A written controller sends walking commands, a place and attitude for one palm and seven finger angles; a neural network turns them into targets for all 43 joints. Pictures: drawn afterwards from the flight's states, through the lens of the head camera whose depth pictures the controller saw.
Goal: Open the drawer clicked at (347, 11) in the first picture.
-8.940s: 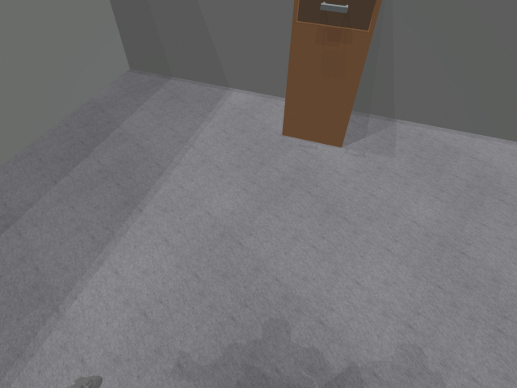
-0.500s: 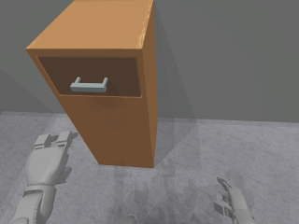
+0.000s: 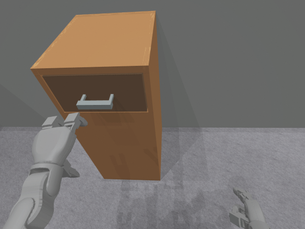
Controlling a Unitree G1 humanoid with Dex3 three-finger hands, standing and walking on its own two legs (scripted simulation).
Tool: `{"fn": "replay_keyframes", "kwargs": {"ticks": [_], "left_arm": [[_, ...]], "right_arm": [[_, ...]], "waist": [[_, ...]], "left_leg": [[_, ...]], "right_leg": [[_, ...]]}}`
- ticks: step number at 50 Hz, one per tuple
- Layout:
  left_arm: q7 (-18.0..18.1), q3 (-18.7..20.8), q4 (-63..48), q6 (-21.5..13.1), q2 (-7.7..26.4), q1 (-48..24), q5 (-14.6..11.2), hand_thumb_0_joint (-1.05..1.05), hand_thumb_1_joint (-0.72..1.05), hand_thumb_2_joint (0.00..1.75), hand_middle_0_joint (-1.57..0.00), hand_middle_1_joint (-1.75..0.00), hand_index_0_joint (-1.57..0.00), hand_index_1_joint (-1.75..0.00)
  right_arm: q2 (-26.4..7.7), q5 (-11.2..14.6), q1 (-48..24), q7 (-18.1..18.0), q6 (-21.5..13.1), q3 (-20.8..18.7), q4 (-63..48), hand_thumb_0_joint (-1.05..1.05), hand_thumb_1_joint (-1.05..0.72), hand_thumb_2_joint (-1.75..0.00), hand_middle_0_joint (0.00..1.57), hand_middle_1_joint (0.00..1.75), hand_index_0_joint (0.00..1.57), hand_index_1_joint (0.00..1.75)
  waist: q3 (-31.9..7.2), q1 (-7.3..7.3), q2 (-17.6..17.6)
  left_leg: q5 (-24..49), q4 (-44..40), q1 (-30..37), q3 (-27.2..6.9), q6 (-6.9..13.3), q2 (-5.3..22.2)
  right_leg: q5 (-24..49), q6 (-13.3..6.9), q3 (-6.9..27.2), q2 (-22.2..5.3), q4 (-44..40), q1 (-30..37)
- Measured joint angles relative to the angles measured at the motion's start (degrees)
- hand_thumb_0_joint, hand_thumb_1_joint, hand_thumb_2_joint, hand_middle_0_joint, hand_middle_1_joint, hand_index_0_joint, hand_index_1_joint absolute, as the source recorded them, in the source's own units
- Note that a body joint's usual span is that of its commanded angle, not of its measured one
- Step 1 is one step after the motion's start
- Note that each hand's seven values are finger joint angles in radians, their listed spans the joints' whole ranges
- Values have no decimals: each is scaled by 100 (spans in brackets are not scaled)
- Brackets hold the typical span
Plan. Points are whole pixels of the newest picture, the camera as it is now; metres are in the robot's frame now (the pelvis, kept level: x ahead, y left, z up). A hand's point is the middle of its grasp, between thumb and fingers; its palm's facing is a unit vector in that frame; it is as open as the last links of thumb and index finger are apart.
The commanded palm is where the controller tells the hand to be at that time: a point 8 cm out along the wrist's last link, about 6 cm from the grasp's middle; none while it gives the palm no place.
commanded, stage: raise the hand with hooked fingers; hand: left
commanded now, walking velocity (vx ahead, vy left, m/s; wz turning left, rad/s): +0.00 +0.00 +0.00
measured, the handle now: (96, 100) +0.51 +0.26 +0.03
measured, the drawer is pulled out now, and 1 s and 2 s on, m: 0.00 0.00 0.00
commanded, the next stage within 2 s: move the hooked fingers above the handle in 0.70 s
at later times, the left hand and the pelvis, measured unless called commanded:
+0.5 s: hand (58, 134) +0.28 +0.25 +0.14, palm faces +0.07 -0.10 -0.99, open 13.8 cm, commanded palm +0.25 +0.25 +0.20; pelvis -0.03 +0.01 +0.01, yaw +0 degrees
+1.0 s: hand (65, 137) +0.29 +0.24 +0.13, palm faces +0.05 -0.09 -0.99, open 13.8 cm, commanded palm +0.27 +0.25 +0.19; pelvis -0.03 +0.00 +0.01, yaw +1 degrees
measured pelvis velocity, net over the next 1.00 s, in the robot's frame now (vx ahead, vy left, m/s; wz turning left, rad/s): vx -0.03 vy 0.00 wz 0.02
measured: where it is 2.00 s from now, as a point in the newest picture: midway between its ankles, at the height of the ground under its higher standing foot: outside the picture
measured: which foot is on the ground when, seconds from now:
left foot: down 0.00-1.00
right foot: down 0.00-1.00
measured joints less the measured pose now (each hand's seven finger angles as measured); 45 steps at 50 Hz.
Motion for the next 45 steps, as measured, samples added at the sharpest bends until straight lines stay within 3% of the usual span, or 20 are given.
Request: {"fn": "replay_keyframes", "kwargs": {"ticks": [11,22,33,38,45], "left_arm": [[-784,-144,255,262,225,-1046,-126,0,-46,31,-32,-118,-32,-118],[-1261,-79,530,61,384,-1556,-273,0,-49,30,-32,-120,-32,-120],[-1015,-81,506,-329,346,-1274,-312,0,-49,30,-32,-120,-32,-120],[-908,-68,596,-265,350,-1353,-291,0,-49,30,-32,-120,-32,-120],[-1019,-155,752,-150,320,-1471,-263,0,-49,30,-32,-120,-32,-120]], "right_arm": [[155,117,-180,48,208,287,-76,1,-91,-90,20,30,20,30],[63,172,47,67,273,330,50,1,-91,-90,20,30,20,30],[-69,172,269,32,132,184,207,1,-91,-90,20,30,20,30],[-59,187,221,26,91,168,257,1,-91,-90,20,30,20,30],[-33,210,91,14,104,219,191,1,-91,-90,20,30,20,30]], "waist": [[117,85,82],[262,42,129],[347,40,119],[322,49,120],[267,44,143]], "left_leg": [[296,-451,420,-38,58,-51],[560,-776,626,-54,67,-48],[662,-860,660,-88,42,-6],[684,-876,665,-104,25,8],[692,-893,686,-112,12,6]], "right_leg": [[321,58,-50,-28,-506,455],[550,61,-66,-14,-757,621],[630,31,-92,37,-813,646],[641,14,-104,54,-814,646],[627,2,-112,54,-799,656]]}}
